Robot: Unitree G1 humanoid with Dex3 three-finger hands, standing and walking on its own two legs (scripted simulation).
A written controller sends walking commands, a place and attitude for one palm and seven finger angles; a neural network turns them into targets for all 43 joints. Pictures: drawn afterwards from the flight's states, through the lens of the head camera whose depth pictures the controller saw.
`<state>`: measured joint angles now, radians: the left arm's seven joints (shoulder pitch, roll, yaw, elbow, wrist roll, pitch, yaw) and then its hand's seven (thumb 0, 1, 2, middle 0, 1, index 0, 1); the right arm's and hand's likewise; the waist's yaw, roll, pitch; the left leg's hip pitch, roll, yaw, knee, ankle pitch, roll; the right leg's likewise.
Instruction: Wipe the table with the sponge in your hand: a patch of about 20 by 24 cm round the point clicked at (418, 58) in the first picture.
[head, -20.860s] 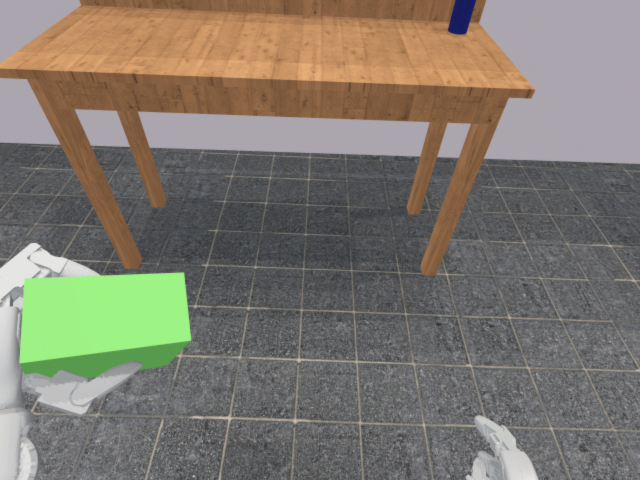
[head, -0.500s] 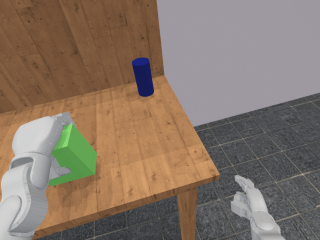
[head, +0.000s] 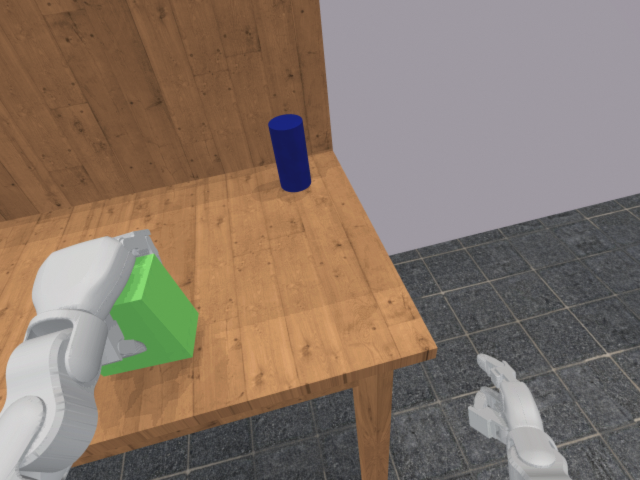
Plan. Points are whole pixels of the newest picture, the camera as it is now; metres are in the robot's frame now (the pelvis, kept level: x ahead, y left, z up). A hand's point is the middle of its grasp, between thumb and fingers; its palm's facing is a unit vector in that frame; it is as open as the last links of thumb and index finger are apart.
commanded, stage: move the sponge above the wiping area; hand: left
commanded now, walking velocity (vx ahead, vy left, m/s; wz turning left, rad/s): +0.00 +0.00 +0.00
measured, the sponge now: (136, 326) +0.23 +0.28 +0.11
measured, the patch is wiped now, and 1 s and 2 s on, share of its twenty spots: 0.05 0.05 0.05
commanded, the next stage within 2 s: none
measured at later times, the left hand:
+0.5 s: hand (122, 302) +0.22 +0.26 +0.17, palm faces +0.15 -0.08 -0.99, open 10.4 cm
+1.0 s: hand (113, 277) +0.23 +0.26 +0.19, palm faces +0.26 -0.05 -0.97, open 10.4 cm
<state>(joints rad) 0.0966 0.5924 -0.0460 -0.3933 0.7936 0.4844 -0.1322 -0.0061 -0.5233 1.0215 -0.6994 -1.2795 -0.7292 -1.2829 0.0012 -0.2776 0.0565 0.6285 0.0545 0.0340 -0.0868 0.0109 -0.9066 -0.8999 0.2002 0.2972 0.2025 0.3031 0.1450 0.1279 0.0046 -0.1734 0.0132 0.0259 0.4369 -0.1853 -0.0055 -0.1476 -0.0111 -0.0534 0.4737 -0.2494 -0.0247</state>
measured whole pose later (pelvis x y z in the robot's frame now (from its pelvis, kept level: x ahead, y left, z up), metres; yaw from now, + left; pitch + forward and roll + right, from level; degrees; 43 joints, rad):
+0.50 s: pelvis +0.00 +0.00 +0.00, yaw +0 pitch -5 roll +1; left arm 0.12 0.62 -0.05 -0.43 0.80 0.45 -0.10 -0.01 -0.52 1.02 -0.70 -1.28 -0.73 -1.28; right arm 0.02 -0.28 0.05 0.64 0.05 0.03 -0.09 0.01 -0.91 -0.90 0.20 0.30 0.20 0.30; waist 0.15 0.13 0.00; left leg -0.17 0.02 0.03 0.45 -0.19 -0.01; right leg -0.15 -0.01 -0.05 0.49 -0.26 -0.03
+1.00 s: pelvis +0.00 +0.00 +0.00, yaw -1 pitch -6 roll +0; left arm 0.05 0.62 -0.04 -0.41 0.79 0.46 -0.06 -0.01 -0.52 1.02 -0.70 -1.28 -0.73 -1.29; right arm 0.01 -0.26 0.06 0.64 0.06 0.04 -0.08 0.01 -0.91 -0.90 0.20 0.30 0.20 0.30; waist 0.16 0.13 0.00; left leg -0.15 0.02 0.03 0.43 -0.18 -0.01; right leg -0.13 0.00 -0.04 0.46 -0.24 -0.03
